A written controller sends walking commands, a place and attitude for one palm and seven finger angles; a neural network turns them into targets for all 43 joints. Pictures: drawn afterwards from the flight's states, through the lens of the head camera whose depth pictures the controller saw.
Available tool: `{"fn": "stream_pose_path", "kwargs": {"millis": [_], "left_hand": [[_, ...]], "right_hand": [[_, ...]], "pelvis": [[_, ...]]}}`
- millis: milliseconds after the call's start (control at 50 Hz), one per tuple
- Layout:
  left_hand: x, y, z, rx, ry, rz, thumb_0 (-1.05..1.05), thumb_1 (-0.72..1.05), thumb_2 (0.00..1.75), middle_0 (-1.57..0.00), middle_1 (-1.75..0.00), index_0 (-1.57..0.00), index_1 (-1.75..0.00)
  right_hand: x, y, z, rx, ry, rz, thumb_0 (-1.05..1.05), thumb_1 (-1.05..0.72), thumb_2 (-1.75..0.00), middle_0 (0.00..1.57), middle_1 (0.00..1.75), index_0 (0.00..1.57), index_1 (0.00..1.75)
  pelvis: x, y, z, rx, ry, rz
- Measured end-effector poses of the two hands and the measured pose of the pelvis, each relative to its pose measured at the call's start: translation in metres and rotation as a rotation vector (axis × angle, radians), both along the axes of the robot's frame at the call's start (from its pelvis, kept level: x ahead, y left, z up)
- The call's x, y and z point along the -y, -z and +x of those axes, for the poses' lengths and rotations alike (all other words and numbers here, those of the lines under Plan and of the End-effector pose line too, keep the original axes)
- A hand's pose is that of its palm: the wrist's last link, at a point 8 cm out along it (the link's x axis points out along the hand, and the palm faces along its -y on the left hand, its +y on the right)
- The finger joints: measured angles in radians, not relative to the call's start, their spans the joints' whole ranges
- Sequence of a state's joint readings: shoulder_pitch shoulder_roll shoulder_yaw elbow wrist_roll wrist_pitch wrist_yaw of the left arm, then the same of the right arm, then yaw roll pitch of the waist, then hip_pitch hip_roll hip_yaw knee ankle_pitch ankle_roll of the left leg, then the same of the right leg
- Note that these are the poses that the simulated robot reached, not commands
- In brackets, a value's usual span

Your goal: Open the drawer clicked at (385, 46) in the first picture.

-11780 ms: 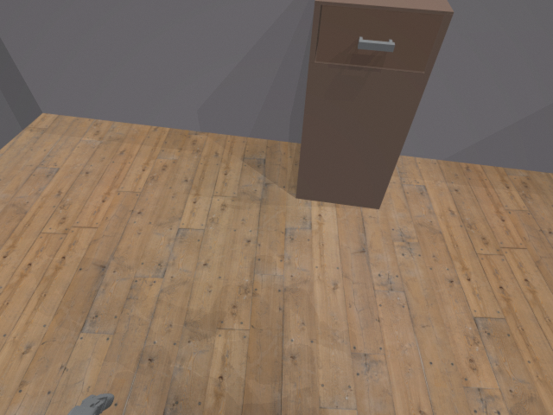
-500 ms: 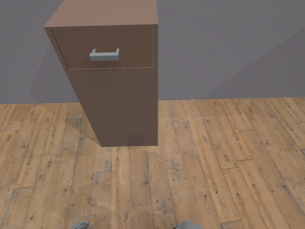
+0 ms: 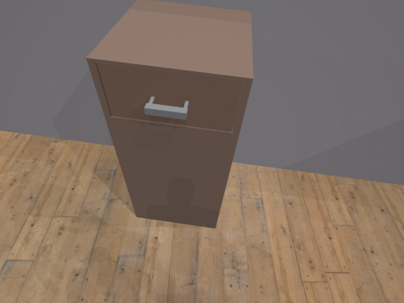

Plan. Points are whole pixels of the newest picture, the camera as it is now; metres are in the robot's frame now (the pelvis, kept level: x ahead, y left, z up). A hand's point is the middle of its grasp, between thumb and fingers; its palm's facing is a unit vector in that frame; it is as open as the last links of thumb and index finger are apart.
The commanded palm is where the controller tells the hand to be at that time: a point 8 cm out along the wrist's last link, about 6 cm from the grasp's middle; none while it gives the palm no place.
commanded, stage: come to a stop and stand still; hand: left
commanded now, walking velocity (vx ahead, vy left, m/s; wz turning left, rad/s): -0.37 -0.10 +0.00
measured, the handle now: (167, 106) +0.58 +0.16 +0.04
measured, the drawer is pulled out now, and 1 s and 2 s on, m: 0.00 0.00 0.00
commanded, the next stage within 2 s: look again from close up in 1.02 s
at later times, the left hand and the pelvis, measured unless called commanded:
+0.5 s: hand out of the picture +0.11 +0.15 -0.15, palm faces +0.03 -0.95 -0.30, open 7.4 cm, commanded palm none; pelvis +0.04 -0.05 +0.01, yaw +0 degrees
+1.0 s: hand out of the picture +0.00 +0.18 -0.16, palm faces +0.06 -0.98 -0.18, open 7.4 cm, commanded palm none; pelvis +0.00 -0.01 +0.02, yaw +0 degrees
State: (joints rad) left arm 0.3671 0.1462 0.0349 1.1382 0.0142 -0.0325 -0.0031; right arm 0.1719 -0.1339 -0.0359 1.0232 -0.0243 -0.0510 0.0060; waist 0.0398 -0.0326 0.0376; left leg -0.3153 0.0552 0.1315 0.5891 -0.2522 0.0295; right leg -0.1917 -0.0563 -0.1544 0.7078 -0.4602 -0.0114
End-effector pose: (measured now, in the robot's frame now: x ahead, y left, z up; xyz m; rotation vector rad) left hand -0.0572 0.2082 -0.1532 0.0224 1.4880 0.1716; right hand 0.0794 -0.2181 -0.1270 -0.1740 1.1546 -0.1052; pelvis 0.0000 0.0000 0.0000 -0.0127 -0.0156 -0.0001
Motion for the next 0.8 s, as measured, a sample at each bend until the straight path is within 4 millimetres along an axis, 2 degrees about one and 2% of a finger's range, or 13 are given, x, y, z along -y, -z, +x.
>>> {"fn": "stream_pose_path", "kwargs": {"millis": [60,160,280,380,480,580,720,800], "left_hand": [[-0.005,-0.006,0.021,-0.021,0.032,0.001,0.01,0.91,0.90,-0.20,-0.30,-0.20,-0.30],[-0.010,-0.014,0.077,0.048,0.054,0.039,0.01,0.91,0.90,-0.20,-0.30,-0.20,-0.30],[-0.010,-0.020,0.132,0.127,0.091,0.114,0.01,0.92,0.90,-0.20,-0.30,-0.20,-0.30],[0.000,-0.026,0.157,0.176,0.127,0.180,0.01,0.92,0.90,-0.20,-0.30,-0.20,-0.30],[0.013,-0.040,0.162,0.210,0.124,0.197,0.00,0.91,0.90,-0.20,-0.30,-0.20,-0.30],[0.019,-0.047,0.156,0.250,0.109,0.191,0.00,0.91,0.89,-0.21,-0.30,-0.20,-0.30],[0.006,-0.041,0.121,0.243,0.092,0.156,0.00,0.91,0.89,-0.21,-0.30,-0.20,-0.30],[-0.011,-0.023,0.094,0.205,0.074,0.121,0.00,0.90,0.89,-0.21,-0.30,-0.20,-0.30]], "right_hand": [[0.001,-0.005,0.009,0.012,0.054,-0.020,-0.01,-0.95,-0.89,0.20,0.30,0.20,0.30],[0.008,-0.004,0.004,-0.086,0.067,-0.041,-0.02,-0.96,-0.89,0.20,0.30,0.20,0.30],[0.025,0.011,-0.005,-0.187,0.102,-0.006,0.00,-0.94,-0.89,0.20,0.30,0.20,0.30],[0.050,0.031,-0.004,-0.213,0.134,0.034,0.01,-0.92,-0.89,0.20,0.30,0.20,0.30],[0.065,0.031,-0.002,-0.217,0.120,0.034,0.01,-0.92,-0.89,0.20,0.30,0.20,0.30],[0.071,0.024,-0.003,-0.201,0.081,0.029,0.01,-0.92,-0.89,0.20,0.30,0.20,0.30],[0.061,0.010,-0.010,-0.137,0.048,0.007,0.01,-0.92,-0.89,0.20,0.30,0.20,0.30],[0.045,0.005,-0.030,-0.099,0.053,-0.024,0.01,-0.91,-0.89,0.20,0.30,0.20,0.30]], "pelvis": [[-0.005,-0.005,0.016,0.001,0.016,0.010],[-0.003,-0.012,0.034,0.003,0.004,0.019],[0.019,-0.007,0.048,0.014,0.009,0.036],[0.041,0.002,0.051,0.014,0.012,0.045],[0.047,-0.005,0.041,0.002,0.003,0.055],[0.048,-0.010,0.027,-0.007,-0.007,0.067],[0.036,-0.012,0.005,-0.008,-0.001,0.062],[0.020,-0.005,-0.005,-0.009,0.003,0.019]]}}
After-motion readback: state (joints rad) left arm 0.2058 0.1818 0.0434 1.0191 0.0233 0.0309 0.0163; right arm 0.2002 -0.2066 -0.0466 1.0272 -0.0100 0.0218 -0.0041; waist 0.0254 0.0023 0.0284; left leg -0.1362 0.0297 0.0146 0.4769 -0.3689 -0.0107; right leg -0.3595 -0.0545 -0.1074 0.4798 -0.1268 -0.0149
